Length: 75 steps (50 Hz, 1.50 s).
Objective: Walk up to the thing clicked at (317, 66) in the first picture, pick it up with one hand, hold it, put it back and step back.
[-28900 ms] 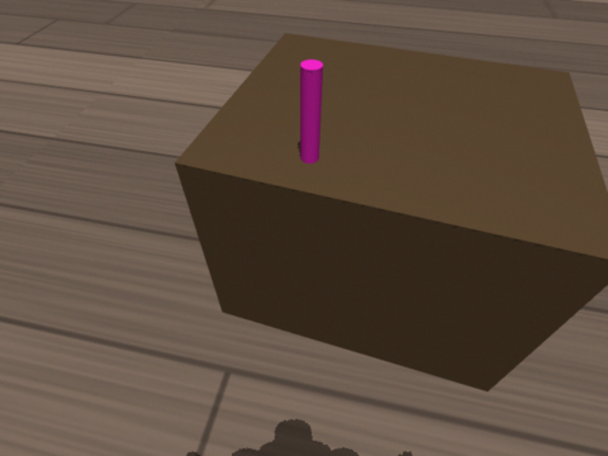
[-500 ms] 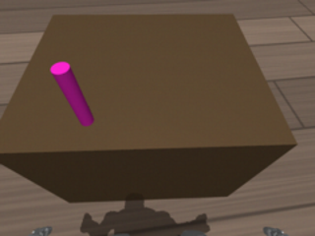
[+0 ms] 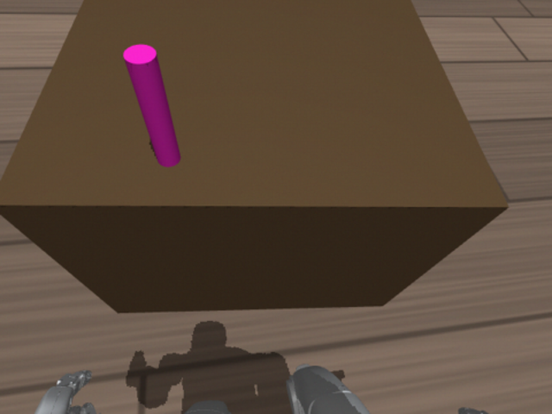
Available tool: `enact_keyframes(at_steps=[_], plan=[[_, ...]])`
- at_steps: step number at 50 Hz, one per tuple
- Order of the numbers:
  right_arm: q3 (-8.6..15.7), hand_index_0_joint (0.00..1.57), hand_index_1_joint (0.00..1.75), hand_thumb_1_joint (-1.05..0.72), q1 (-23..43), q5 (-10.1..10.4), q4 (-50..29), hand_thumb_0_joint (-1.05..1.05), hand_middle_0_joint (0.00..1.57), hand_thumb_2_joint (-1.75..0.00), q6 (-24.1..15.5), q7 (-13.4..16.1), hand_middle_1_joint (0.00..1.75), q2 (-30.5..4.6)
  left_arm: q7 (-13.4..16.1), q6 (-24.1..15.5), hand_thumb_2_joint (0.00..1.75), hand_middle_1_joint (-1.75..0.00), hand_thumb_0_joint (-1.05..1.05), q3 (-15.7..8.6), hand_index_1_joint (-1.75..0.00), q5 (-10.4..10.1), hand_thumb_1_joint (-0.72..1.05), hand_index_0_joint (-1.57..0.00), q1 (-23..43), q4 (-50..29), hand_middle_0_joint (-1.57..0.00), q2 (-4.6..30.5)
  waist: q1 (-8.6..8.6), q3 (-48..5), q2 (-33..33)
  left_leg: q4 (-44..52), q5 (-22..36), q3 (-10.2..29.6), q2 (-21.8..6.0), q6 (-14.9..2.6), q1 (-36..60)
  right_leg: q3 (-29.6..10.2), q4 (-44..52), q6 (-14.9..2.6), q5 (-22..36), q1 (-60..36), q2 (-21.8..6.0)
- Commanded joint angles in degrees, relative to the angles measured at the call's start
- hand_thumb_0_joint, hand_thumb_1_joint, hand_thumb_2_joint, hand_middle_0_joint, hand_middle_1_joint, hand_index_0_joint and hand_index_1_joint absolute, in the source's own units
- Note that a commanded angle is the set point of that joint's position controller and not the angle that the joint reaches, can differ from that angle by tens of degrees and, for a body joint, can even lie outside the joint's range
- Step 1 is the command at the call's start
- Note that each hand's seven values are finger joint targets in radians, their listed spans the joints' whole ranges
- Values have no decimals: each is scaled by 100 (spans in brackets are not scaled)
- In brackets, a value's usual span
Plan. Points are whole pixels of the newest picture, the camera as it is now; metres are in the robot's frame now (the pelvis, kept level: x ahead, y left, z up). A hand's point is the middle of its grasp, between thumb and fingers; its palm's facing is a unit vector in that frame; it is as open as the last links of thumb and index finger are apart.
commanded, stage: step back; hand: left
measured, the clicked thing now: (156, 114) +0.54 +0.21 +0.04
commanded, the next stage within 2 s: none
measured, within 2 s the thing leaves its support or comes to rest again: neither
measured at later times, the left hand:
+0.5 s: hand out of the picture +0.03 +0.25 -0.14, palm faces -0.01 -0.92 -0.40, open 7.4 cm
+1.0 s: hand out of the picture -0.19 +0.22 -0.15, palm faces -0.05 -0.91 -0.40, open 7.4 cm
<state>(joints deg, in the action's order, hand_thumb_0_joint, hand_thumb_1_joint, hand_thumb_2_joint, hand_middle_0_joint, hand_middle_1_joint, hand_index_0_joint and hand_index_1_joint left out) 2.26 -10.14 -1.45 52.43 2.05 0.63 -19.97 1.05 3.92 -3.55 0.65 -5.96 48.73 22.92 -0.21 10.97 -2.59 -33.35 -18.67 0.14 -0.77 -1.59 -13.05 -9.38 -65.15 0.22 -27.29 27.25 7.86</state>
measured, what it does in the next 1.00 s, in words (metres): walks backwards: right foot, then left foot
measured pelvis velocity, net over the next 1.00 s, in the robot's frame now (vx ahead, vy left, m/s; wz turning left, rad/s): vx -0.27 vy -0.04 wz -0.05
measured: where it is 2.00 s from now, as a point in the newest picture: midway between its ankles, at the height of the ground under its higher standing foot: outside the picture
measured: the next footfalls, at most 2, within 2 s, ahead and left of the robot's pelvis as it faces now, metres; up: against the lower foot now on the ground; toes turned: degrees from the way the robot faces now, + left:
right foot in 0.18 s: +0.00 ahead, -0.13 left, +0.00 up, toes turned +1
left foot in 0.52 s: -0.11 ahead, +0.11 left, +0.00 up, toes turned -1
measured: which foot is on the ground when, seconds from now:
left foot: down 0.00-0.20, up 0.22-0.50, down 0.52-0.92, up 0.94-1.00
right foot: up 0.00-0.16, down 0.18-0.54, up 0.56-0.88, down 0.90-1.00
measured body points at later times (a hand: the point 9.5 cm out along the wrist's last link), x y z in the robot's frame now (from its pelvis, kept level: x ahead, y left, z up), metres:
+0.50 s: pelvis -0.12 -0.01 -0.01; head -0.05 -0.01 +0.43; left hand +0.03 +0.30 -0.11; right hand -0.03 -0.33 -0.14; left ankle -0.15 +0.11 -0.72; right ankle -0.04 -0.13 -0.73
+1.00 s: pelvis -0.27 -0.04 -0.01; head -0.22 -0.06 +0.43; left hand -0.18 +0.27 -0.12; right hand -0.15 -0.37 -0.13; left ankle -0.20 +0.10 -0.70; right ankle -0.28 -0.16 -0.73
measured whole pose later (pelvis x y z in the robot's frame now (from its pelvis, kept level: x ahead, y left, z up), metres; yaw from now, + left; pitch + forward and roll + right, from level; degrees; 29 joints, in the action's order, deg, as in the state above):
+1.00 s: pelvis -0.27 -0.04 -0.01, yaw -3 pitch -3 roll +0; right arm 3.0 -6.2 -0.2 47.8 3.5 1.5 -23.7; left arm -0.6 2.9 -3.4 2.0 -11.5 49.1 20.9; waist 1.8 9.4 2.0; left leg -54.2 -27.1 6.3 1.2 0.0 -28.1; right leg -2.9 -38.7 -0.8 -21.5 14.8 1.8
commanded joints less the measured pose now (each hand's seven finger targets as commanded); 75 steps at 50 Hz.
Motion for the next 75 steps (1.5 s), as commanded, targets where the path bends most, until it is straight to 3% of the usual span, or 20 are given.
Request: enact_keyframes(at_steps=[1, 7, 9, 11, 15, 20, 25, 28, 32, 43, 45, 47, 48, 51, 57, 61, 63, 64, 68, 75], plan=[[487, 20, 30, -90, -140, 30, -556, 0, 20, -90, -144, 171, 30, -1628, 28, -195, 90, -30, 0, -327, -30, 67, 90, -20, 87, -631, -20, 915, -228, -1212, 1050, 421, 4124, 1298, -1480, -1204, 1596, 56, 783, 162, -158, 407, -282], [475, 20, 30, -90, 171, 85, -782, 0, 20, -90, -53, 95, 30, -1747, -35, -286, 90, -30, 0, -343, -30, 123, 90, -20, -574, -374, -20, 778, 53, -1486, 1233, -84, 3006, 981, -1185, -832, 609, 919, 3619, -118, 1092, -1356, -518], [336, 20, 30, -90, 262, 179, -843, 0, 20, -90, -49, 71, 30, -1408, 2, -363, 90, -30, 0, -456, -30, 211, 90, -20, -721, -356, -20, 1147, 169, -1641, 421, -595, 1593, 874, -770, -373, -424, -73, 4130, -307, 2463, -2280, -1142], [356, 20, 30, -90, 428, 188, -838, 0, 20, -90, 26, 164, 30, -1299, -32, -373, 90, -30, 0, -568, -30, 166, 90, -20, -290, -572, -20, 1836, 331, -1082, -1232, -3070, -2004, 597, 548, 111, -994, -2282, 4581, -1866, 3462, -1024, -3004], [323, 20, 30, -90, -188, 220, -581, 0, 20, -90, -19, 170, 30, -1450, 24, -316, 90, -30, 0, -422, -30, 114, 90, -20, 188, -831, -20, 1158, 15, -1075, -498, -3643, -1205, 830, 633, 188, -1221, -553, 3986, -1318, 3849, -1324, -2050], [274, 20, 30, -90, -102, 111, -690, 0, 20, -90, -78, 167, 30, -1356, 59, -253, 90, -30, 0, -413, -30, 170, 90, -20, -263, -903, -20, 1133, 312, -1303, -747, -1960, -1267, 449, 380, 279, -1338, -495, 3715, -1354, 3977, -2233, -2098], [383, 20, 30, -90, -859, 19, -397, 0, 20, -90, -163, 78, 30, -1313, -11, -128, 90, -30, 0, -368, -30, 60, 90, -20, 68, -1037, -20, 1236, -101, -1646, -597, 689, 410, -151, 286, 62, 183, -244, 3148, -803, 2762, -1597, -1851], [656, 20, 30, -90, -241, -74, -697, 0, 20, -90, -189, 8, 30, -2486, 63, -123, 90, -30, 0, -431, -30, 118, 90, -20, 526, -1132, -20, 1110, -372, -1118, 1605, 1740, 1541, 3428, -2449, -1584, -544, 144, 318, -40, -1069, -39, -221], [428, 20, 30, -90, 460, -55, -797, 0, 20, -90, -264, 130, 30, -1695, 35, -92, 90, -30, 0, -480, -30, 5, 90, -20, -398, -674, -20, 1044, 322, -968, 885, 879, 3167, 1488, -1477, -1079, -18, -306, -1006, -71, -148, 239, -116], [500, 20, 30, -90, 148, -1, -946, 0, 20, -90, -65, 89, 30, -1826, -80, -236, 90, -30, 0, -371, -30, 98, 90, -20, -859, -357, -20, 849, 68, -1713, 1431, 83, 2597, 1086, -1181, -898, 511, 897, 3474, 27, 708, -1369, -543], [401, 20, 30, -90, 325, 79, -1004, 0, 20, -90, -9, 60, 30, -1608, -50, -293, 90, -30, 0, -420, -30, 187, 90, -20, -1131, -222, -20, 1087, 242, -1691, 999, -337, 1733, 975, -902, -454, -420, 411, 4202, -188, 1575, -2096, -866], [373, 20, 30, -90, 571, 124, -1096, 0, 20, -90, 11, 179, 30, -1302, -63, -279, 90, -30, 0, -648, -30, 216, 90, -20, -495, -494, -20, 2142, 428, -1152, -1552, -2666, -1775, 460, 556, 127, -1465, -2224, 4683, -1657, 2244, -861, -3045], [440, 20, 30, -90, 493, 146, -1026, 0, 20, -90, 31, 194, 30, -1482, -38, -322, 90, -30, 0, -615, -30, 177, 90, -20, -255, -645, -20, 1950, 268, -878, -1131, -3423, -1773, 1089, 369, 117, -1309, -2194, 4699, -1729, 2509, -367, -3150], [335, 20, 30, -90, 83, 204, -780, 0, 20, -90, -33, 175, 30, -1384, 38, -330, 90, -30, 0, -457, -30, 188, 90, -20, 128, -721, -20, 1356, 8, -813, -595, -3544, -1061, 857, 645, 156, -1414, -505, 3865, -1219, 3627, -874, -2149], [288, 20, 30, -90, 78, 56, -854, 0, 20, -90, -99, 146, 30, -1221, 103, -241, 90, -30, 0, -432, -30, 187, 90, -20, -396, -776, -20, 1306, 374, -1189, -821, -1429, -1190, 331, 376, 217, -1320, -432, 3431, -1195, 4199, -2173, -2205], [402, 20, 30, -90, -585, 16, -536, 0, 20, -90, -129, 102, 30, -1323, 51, -129, 90, -30, 0, -319, -30, 74, 90, -20, -128, -858, -20, 1291, 22, -1590, -542, 842, 573, 13, 237, 17, 72, -200, 2793, -720, 3205, -1692, -1891], [584, 20, 30, -90, -131, -52, -681, 0, 20, -90, -96, 26, 30, -2263, 69, -139, 90, -30, 0, -215, -30, 7, 90, -20, 71, -988, -20, 984, -24, -1457, 1566, 1395, 1633, 2637, -1860, -1142, 117, 972, 1337, -134, -37, -163, -492], [652, 20, 30, -90, -29, -98, -774, 0, 20, -90, -118, 13, 30, -2431, 132, -123, 90, -30, 0, -351, -30, 98, 90, -20, 382, -960, -20, 1166, -282, -1294, 1591, 1596, 1937, 3303, -2394, -1710, -634, 306, 39, -64, -1084, -386, -428], [412, 20, 30, -90, 522, -56, -822, 0, 20, -90, -150, 124, 30, -1701, 67, -93, 90, -30, 0, -371, -30, -14, 90, -20, -427, -494, -20, 1089, 331, -1100, 862, 778, 3034, 1410, -1474, -1193, -363, -43, -783, -81, -320, -152, -301], [446, 20, 30, -90, 144, -72, -773, 0, 20, -90, 14, 27, 30, -1711, -10, -288, 90, -30, 0, -279, -30, 75, 90, -20, -538, -289, -20, 917, -35, -1523, 1460, 557, 1649, 1256, -1201, -984, 450, 903, 2824, 59, 81, -1006, -565]])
